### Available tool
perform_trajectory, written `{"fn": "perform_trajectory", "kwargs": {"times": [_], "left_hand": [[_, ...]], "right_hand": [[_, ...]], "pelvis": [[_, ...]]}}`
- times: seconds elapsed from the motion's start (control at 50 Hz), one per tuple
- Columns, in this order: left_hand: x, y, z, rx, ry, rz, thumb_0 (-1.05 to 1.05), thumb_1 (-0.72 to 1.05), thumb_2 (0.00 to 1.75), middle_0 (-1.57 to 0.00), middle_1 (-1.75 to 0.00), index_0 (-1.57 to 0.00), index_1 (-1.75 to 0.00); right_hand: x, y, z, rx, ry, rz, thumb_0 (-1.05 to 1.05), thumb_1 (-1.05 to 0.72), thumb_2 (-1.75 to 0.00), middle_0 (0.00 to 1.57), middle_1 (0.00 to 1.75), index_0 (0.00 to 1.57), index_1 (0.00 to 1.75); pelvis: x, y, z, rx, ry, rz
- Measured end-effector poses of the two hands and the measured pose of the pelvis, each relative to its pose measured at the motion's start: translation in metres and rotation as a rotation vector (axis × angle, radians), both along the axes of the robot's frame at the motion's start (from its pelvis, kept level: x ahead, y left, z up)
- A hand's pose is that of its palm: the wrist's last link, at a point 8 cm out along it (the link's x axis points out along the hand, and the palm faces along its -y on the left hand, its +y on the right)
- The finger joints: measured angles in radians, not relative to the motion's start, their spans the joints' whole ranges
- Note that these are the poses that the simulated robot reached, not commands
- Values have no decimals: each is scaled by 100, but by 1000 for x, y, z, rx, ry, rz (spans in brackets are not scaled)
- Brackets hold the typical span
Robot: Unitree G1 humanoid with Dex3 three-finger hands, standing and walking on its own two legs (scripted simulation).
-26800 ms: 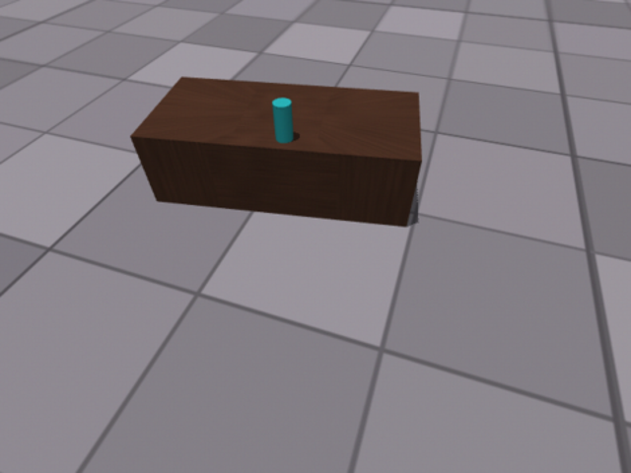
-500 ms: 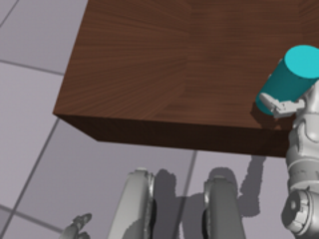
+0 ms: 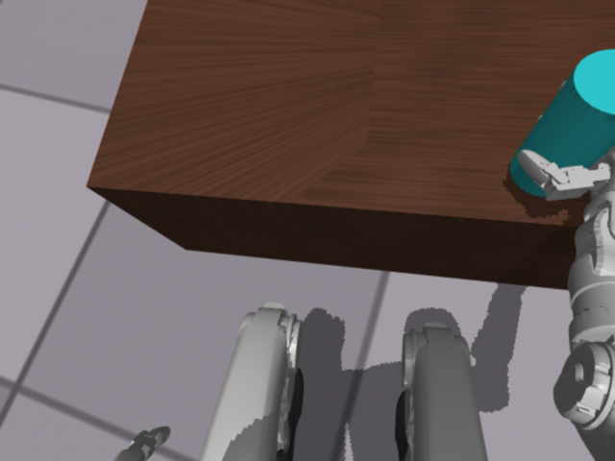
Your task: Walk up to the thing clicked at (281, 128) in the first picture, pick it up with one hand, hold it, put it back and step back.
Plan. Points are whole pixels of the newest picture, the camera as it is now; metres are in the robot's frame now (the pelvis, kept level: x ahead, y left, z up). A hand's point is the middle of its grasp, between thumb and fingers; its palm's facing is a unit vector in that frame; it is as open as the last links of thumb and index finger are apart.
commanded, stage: lower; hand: right
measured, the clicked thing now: (572, 134) +0.51 -0.23 +0.01
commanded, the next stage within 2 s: loosen in 0.38 s
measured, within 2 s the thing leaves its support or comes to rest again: rests again in 0.14 s
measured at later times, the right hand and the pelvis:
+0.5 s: hand (559, 148) +0.51 -0.23 -0.02, palm faces +0.21 +0.98 -0.02, open 10.2 cm; pelvis +0.00 +0.00 -0.02, yaw +0 degrees
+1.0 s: hand (562, 147) +0.51 -0.23 -0.02, palm faces +0.21 +0.98 -0.02, open 10.8 cm; pelvis +0.00 +0.00 -0.03, yaw +0 degrees
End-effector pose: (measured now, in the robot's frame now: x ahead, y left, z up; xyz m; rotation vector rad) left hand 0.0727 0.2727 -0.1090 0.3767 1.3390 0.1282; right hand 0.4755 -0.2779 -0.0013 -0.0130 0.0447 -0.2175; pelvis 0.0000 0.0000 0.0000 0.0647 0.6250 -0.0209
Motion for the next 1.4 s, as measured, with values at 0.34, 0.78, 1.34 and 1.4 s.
{"fn": "perform_trajectory", "kwargs": {"times": [0.34, 0.78, 1.34, 1.4], "left_hand": [[10, 4, -15, 18, 0, -15, 0, 91, 90, -21, -30, -20, -30], [7, 3, -28, 0, 7, -19, 0, 93, 88, -21, -30, -22, -30], [6, 1, -28, 2, 5, -20, 0, 92, 89, -22, -30, -21, -30], [8, 0, -23, 5, -3, -9, 0, 92, 89, -22, -30, -21, -30]], "right_hand": [[5, -1, -19, 2, -4, 9, -1, 39, -108, 72, 97, 72, 97], [5, -3, -19, -7, -12, 0, -1, 38, -87, 78, 85, 78, 85], [6, -5, -13, -17, -25, 7, -1, 32, -29, 42, 35, 41, 36], [7, -11, 0, -28, -40, -5, -1, 33, -24, 33, 28, 32, 28]], "pelvis": [[1, -3, -16, 5, 6, -5], [-3, 1, -27, -3, -1, -5], [-5, 0, -28, 2, -5, -5], [-4, -1, -22, 4, -9, -4]]}}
